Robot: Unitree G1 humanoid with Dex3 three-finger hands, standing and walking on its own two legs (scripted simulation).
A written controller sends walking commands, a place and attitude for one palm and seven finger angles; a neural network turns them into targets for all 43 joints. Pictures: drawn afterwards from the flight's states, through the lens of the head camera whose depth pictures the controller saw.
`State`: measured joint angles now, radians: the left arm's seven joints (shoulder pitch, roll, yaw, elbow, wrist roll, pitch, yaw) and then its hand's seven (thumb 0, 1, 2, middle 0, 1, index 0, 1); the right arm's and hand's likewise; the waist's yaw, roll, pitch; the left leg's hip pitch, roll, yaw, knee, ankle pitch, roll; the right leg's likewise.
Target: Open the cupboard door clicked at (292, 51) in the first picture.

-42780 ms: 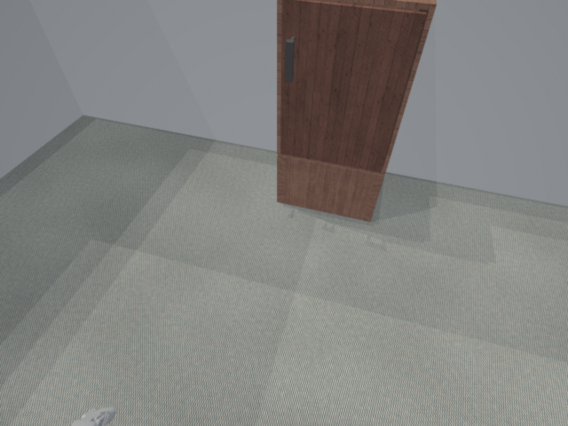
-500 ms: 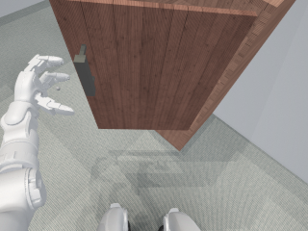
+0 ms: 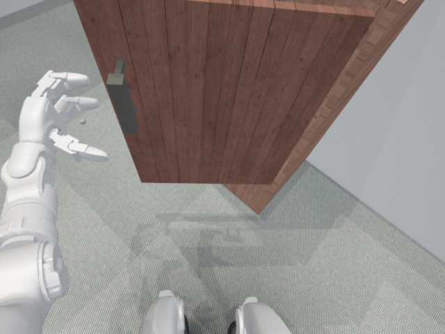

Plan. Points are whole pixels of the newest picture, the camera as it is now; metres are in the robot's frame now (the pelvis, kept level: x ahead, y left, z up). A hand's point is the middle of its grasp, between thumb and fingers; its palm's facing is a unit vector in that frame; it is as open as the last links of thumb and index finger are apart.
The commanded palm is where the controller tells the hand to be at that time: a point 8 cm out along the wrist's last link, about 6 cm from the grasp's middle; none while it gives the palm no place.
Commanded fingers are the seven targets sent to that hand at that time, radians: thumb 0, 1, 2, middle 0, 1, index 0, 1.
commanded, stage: slide the fingers in behind the handle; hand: left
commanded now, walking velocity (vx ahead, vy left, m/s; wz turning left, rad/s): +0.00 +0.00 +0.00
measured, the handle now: (126, 98) +0.52 +0.17 +0.06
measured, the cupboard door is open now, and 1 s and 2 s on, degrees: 43 43 43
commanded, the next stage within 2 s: close the thumb around the handle in 1.46 s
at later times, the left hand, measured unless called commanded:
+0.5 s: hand (108, 123) +0.46 +0.19 +0.06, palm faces +0.00 -1.00 -0.01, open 13.9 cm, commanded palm +0.44 +0.23 +0.06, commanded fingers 0.00 -0.50 0.30 -0.30 -1.20 -0.30 -1.20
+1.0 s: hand (131, 124) +0.46 +0.15 +0.06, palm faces +0.00 -1.00 -0.02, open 13.9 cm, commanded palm +0.44 +0.19 +0.06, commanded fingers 0.00 -0.50 0.30 -0.30 -1.20 -0.30 -1.20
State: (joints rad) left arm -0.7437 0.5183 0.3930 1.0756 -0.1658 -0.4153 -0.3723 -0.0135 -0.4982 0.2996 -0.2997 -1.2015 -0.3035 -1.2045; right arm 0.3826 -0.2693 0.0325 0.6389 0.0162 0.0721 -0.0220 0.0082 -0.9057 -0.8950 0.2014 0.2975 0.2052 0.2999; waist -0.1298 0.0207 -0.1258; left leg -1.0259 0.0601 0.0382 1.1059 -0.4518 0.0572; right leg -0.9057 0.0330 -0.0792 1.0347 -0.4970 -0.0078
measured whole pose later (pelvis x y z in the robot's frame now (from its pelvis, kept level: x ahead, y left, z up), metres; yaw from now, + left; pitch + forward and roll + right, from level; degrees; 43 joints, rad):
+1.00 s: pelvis +0.00 -0.02 +0.00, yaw +1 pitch +19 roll -2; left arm -0.72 0.36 0.28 1.05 -0.13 -0.45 -0.20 -0.01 -0.50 0.30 -0.30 -1.20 -0.30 -1.20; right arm 0.35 -0.26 0.02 0.63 0.01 0.07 0.00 0.01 -0.91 -0.90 0.20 0.30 0.20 0.30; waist -0.12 0.03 -0.13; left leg -0.98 0.06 0.03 1.09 -0.44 0.02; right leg -0.88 0.04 -0.08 1.06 -0.51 -0.04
